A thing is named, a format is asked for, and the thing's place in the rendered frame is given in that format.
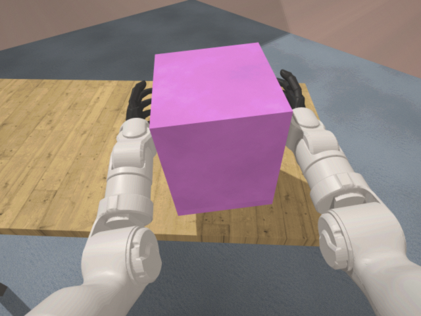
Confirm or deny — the right robot forearm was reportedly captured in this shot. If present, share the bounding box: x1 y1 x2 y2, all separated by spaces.
285 107 407 252

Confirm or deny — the robot left upper arm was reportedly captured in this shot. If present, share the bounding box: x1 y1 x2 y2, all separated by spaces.
25 226 162 316

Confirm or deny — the robot right upper arm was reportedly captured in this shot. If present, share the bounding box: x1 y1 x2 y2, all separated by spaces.
318 202 421 316

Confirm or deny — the left robot forearm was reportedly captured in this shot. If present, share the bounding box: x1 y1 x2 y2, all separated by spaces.
81 118 157 276

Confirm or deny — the robot left hand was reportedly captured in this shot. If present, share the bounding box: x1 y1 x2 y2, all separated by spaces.
126 80 153 123

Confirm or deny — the carton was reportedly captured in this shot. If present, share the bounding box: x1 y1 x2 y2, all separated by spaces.
149 43 293 216

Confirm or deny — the robot right hand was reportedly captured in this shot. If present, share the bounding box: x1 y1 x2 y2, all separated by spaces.
277 69 306 109

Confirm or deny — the table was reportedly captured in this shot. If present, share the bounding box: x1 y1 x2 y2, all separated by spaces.
0 79 321 296

